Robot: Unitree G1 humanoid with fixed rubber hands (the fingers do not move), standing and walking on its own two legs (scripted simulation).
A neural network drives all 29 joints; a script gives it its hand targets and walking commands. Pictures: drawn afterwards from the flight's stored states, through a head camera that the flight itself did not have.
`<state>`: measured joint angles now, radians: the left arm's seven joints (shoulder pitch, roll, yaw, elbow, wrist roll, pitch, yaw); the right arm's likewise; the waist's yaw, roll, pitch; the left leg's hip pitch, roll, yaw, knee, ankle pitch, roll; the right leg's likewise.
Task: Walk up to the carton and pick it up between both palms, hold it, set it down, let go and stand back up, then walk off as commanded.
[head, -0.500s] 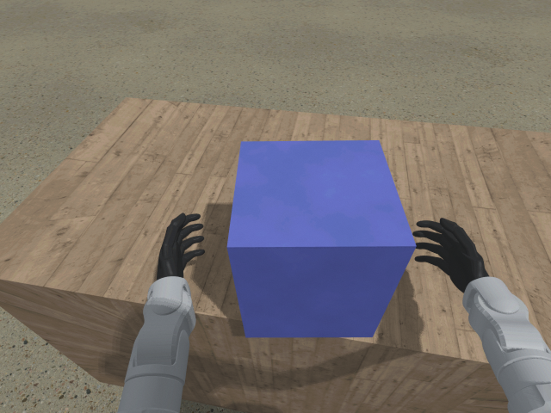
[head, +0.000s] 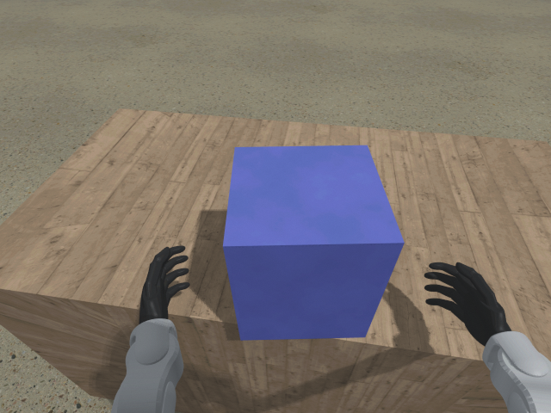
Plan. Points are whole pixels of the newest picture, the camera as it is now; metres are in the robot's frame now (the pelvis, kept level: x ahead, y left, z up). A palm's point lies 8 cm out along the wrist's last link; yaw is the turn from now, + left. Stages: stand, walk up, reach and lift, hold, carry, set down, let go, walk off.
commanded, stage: set down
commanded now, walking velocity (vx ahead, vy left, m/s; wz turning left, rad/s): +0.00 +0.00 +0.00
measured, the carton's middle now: (302, 245) +0.37 +0.02 +0.05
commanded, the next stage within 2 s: none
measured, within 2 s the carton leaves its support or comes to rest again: neither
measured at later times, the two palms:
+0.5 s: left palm (162, 335) +0.21 +0.20 +0.05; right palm (494, 362) +0.22 -0.24 +0.02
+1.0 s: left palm (161, 355) +0.20 +0.21 +0.00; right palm (477, 379) +0.20 -0.23 +0.00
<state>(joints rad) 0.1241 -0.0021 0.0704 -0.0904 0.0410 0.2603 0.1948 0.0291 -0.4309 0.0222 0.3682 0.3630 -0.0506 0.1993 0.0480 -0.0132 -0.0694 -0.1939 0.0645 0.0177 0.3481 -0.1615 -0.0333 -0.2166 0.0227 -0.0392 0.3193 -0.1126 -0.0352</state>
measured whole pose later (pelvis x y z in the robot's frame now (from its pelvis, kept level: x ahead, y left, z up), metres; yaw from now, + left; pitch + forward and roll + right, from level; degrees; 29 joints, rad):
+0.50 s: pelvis +0.00 +0.00 +0.00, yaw +0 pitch +0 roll +0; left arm 0.26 0.00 0.02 -0.16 0.04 0.25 0.19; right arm 0.23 -0.41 -0.02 0.21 0.31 -0.01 0.20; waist 0.04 -0.02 -0.02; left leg -0.18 0.06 0.02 0.35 -0.17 -0.03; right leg -0.20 0.02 -0.04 0.33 -0.12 -0.04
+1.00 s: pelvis +0.02 +0.01 +0.00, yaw +0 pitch +1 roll -1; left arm 0.35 0.01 0.02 -0.05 0.04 0.16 0.13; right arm 0.33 -0.32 -0.02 0.24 0.24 -0.09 0.16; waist 0.04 -0.03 -0.01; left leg -0.17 0.06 0.02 0.35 -0.19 -0.04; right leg -0.18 0.02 -0.03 0.29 -0.12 -0.03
